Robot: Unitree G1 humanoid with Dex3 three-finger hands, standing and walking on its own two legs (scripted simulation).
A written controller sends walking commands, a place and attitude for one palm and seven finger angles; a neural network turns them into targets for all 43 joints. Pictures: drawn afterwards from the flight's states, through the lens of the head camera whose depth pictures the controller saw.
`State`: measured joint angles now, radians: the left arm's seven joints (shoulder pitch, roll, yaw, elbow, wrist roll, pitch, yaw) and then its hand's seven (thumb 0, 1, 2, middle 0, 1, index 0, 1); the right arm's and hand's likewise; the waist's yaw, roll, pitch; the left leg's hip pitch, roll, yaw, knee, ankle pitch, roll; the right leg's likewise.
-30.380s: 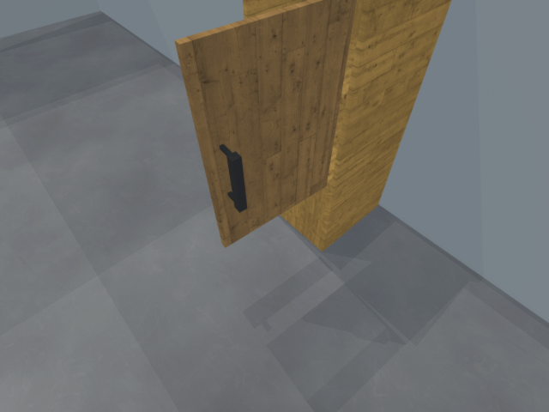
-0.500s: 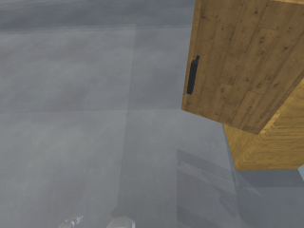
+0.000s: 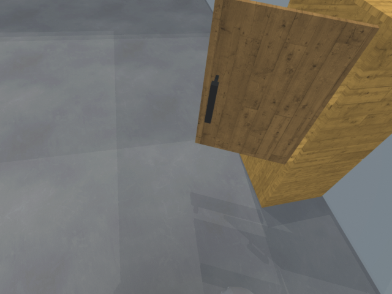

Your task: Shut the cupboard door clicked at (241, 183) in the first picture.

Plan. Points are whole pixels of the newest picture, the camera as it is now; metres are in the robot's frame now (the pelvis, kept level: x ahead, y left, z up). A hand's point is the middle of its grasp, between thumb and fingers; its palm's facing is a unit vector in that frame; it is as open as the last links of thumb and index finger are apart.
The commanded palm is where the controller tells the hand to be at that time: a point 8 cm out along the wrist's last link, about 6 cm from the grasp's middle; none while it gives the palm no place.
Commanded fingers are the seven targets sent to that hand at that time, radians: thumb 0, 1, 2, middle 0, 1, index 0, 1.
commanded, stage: turn to face it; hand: left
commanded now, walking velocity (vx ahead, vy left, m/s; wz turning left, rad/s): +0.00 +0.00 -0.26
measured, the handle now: (212, 99) +0.72 -0.01 -0.07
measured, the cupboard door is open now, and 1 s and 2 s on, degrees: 64 64 64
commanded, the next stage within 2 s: take the last steps up to it in 0.08 s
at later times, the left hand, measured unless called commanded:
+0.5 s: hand out of the picture +0.08 +0.15 -0.18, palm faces -0.07 -0.98 -0.16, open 7.4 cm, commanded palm none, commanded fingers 0.00 0.90 0.90 -0.20 -0.30 -0.20 -0.30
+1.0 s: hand (169, 228) +0.30 +0.08 -0.18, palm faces -0.23 -0.95 -0.19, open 7.4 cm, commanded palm none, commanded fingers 0.00 0.90 0.90 -0.20 -0.30 -0.20 -0.30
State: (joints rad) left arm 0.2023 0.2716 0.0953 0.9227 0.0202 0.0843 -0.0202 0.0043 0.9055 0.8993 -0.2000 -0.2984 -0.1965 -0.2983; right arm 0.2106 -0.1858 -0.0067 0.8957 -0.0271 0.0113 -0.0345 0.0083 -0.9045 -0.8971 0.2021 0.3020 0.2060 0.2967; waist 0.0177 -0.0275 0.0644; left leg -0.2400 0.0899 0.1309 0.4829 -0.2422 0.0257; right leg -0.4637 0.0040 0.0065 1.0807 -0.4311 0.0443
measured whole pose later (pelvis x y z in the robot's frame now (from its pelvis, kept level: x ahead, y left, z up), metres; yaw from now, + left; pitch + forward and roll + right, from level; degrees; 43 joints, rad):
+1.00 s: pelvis +0.17 -0.08 -0.01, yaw -12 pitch +0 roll +1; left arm 0.14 0.20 0.06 1.01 0.02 0.02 -0.02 0.00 0.91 0.90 -0.20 -0.30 -0.19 -0.30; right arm 0.47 -0.11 -0.02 1.12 -0.03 -0.03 -0.02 0.01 -0.91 -0.90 0.20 0.30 0.20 0.30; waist -0.06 -0.01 0.07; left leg 0.00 0.09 0.18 0.40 -0.38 -0.05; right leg -0.44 -0.05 -0.08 0.63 -0.18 -0.03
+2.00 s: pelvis +0.21 -0.05 +0.00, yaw -12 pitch +0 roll +0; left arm 0.23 0.19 0.03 1.07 0.01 0.03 0.03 0.00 0.91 0.90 -0.20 -0.30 -0.20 -0.30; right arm 0.21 -0.16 -0.02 1.08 0.00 0.01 -0.03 0.01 -0.92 -0.90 0.20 0.30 0.20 0.30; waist 0.00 -0.01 0.04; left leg -0.24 -0.03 0.07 0.44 -0.19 0.05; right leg -0.11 -0.03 0.04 0.42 -0.32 0.03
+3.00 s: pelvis +0.21 -0.06 -0.01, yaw -11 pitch -1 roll +0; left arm 0.29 0.18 -0.01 1.05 0.02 -0.02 0.05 0.00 0.90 0.90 -0.20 -0.30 -0.20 -0.30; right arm 0.24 -0.18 0.00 1.05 -0.01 -0.02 -0.02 0.02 -0.92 -0.90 0.20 0.30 0.20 0.30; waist 0.00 -0.01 0.00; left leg -0.27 -0.02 0.05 0.52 -0.24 0.03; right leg -0.13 -0.01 0.02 0.51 -0.37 0.00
